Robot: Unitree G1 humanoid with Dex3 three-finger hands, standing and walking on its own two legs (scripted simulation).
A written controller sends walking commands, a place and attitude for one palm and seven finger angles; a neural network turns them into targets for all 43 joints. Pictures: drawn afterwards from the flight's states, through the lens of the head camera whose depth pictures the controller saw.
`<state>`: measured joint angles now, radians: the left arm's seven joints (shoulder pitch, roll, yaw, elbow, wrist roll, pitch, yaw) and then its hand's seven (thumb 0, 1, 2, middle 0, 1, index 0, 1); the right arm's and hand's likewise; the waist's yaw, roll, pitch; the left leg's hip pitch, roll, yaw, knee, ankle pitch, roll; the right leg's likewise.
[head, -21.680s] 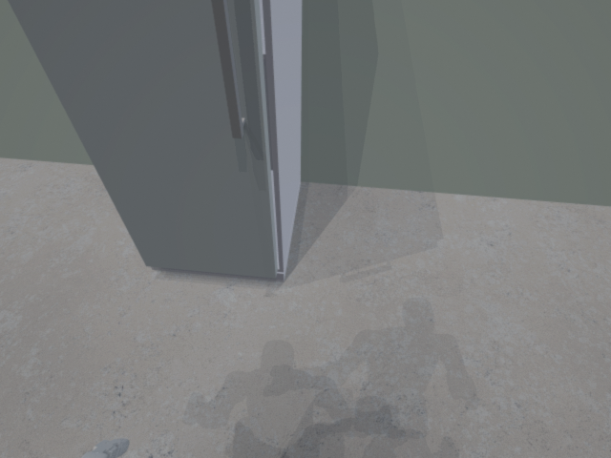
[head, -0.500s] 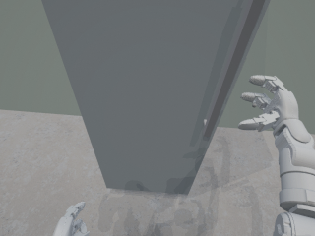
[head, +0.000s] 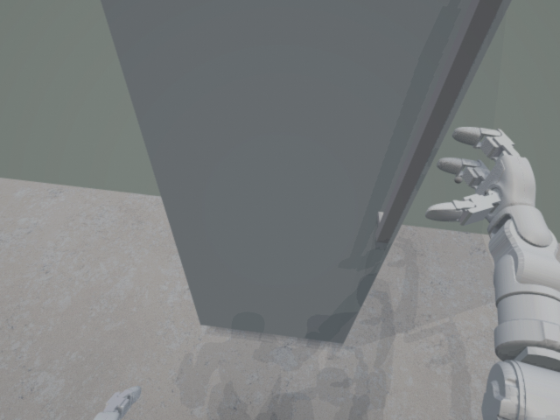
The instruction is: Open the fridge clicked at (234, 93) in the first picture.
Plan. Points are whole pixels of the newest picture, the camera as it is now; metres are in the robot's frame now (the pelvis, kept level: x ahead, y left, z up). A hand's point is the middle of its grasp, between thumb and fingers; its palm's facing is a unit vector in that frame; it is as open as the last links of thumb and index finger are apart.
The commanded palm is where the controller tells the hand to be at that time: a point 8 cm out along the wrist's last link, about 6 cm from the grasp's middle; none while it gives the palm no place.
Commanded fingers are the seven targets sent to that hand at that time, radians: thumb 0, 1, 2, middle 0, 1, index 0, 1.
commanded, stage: move the hooked fingers beside the handle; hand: right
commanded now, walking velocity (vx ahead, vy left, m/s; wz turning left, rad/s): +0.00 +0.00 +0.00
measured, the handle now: (426, 121) +0.48 -0.14 +0.22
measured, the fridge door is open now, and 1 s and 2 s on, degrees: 0 0 0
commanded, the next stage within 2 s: feel for the door with the fingertips in 0.48 s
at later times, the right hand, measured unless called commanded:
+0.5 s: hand (458, 179) +0.42 -0.20 +0.17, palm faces +0.03 +1.00 +0.01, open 14.0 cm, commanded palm +0.39 -0.25 +0.16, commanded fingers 0.00 0.50 -0.30 0.30 1.20 0.30 1.20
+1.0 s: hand (437, 180) +0.42 -0.17 +0.16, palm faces +0.03 +1.00 +0.03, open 14.0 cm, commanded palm +0.39 -0.22 +0.16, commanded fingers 0.00 0.50 -0.30 0.30 1.20 0.30 1.20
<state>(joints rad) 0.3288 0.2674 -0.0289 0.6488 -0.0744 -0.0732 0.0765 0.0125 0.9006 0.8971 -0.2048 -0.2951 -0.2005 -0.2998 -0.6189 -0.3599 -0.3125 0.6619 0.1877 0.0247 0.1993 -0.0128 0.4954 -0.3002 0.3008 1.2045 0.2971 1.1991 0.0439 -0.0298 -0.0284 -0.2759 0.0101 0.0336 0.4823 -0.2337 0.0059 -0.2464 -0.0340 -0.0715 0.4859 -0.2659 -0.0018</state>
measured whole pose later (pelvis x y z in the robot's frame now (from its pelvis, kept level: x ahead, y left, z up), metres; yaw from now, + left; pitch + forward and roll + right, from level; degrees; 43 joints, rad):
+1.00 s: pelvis +0.00 +0.00 +0.00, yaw -1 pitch +2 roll +0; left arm 0.28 0.25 -0.03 0.64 -0.07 -0.06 0.07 0.01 0.90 0.90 -0.20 -0.30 -0.20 -0.30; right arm -0.63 -0.27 -0.23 0.62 0.18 0.06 0.13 -0.01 0.50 -0.30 0.30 1.20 0.30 1.20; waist 0.03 -0.03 -0.04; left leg -0.28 0.02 0.04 0.49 -0.24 0.00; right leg -0.26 -0.03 -0.06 0.51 -0.28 -0.01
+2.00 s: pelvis -0.01 -0.01 +0.00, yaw -1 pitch +3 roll +0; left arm 0.32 0.26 -0.03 0.66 -0.06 -0.08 0.06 0.01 0.90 0.90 -0.20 -0.30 -0.20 -0.30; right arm -0.73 -0.28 -0.23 0.78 0.17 -0.03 0.12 -0.01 0.50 -0.30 0.31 1.21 0.31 1.20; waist 0.05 -0.02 -0.04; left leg -0.34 0.02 0.04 0.52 -0.24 0.00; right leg -0.32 -0.03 -0.06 0.55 -0.28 -0.01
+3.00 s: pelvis +0.00 +0.00 +0.00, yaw -1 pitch +2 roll +0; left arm 0.28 0.24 -0.03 0.67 -0.05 -0.04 0.06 0.01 0.90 0.90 -0.20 -0.30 -0.20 -0.30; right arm -0.71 -0.18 -0.16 0.68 0.15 0.04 0.01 -0.01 0.50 -0.30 0.30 1.20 0.30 1.20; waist 0.03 -0.03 -0.03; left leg -0.28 0.01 0.05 0.49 -0.24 0.01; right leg -0.26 -0.03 -0.05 0.50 -0.27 0.00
